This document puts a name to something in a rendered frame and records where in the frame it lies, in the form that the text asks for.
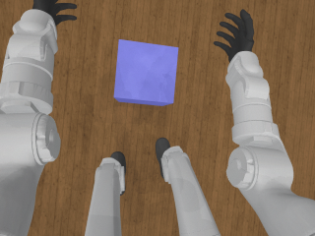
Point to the robot right hand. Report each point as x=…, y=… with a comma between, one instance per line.
x=243, y=35

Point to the robot right thigh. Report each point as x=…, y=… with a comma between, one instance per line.
x=194, y=216

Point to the robot left upper arm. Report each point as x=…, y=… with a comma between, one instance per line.
x=28, y=141

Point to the left robot forearm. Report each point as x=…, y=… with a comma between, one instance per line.
x=29, y=65

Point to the robot right upper arm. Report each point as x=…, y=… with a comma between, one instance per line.
x=264, y=177

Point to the right robot foot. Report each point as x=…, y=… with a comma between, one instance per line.
x=162, y=144

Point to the right robot forearm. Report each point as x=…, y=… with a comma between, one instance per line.
x=251, y=104

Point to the robot left hand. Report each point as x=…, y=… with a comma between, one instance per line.
x=49, y=7

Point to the carton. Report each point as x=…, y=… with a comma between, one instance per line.
x=145, y=73

